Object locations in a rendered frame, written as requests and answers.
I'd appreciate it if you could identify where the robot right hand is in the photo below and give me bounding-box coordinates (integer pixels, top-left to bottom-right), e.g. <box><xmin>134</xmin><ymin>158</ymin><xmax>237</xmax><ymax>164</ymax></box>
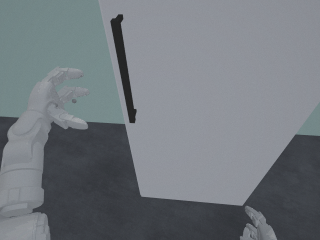
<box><xmin>240</xmin><ymin>206</ymin><xmax>277</xmax><ymax>240</ymax></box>

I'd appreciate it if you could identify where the left robot forearm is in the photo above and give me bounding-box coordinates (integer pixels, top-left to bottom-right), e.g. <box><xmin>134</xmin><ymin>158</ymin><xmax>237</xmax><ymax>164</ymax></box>
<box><xmin>0</xmin><ymin>110</ymin><xmax>52</xmax><ymax>220</ymax></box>

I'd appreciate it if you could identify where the fridge door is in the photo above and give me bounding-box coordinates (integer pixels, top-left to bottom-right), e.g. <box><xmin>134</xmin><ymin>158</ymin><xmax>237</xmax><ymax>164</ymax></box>
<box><xmin>100</xmin><ymin>0</ymin><xmax>320</xmax><ymax>206</ymax></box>

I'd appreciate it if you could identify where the handle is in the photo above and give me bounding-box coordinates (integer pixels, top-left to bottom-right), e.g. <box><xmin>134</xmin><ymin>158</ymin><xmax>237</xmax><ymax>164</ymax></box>
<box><xmin>110</xmin><ymin>14</ymin><xmax>137</xmax><ymax>123</ymax></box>

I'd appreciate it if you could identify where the left robot upper arm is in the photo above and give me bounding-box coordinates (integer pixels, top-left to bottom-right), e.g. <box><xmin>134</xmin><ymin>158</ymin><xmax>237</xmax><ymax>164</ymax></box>
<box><xmin>0</xmin><ymin>212</ymin><xmax>51</xmax><ymax>240</ymax></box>

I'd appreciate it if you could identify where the robot left hand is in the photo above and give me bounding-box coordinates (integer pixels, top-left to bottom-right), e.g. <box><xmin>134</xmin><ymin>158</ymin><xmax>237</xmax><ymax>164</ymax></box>
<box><xmin>26</xmin><ymin>66</ymin><xmax>90</xmax><ymax>130</ymax></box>

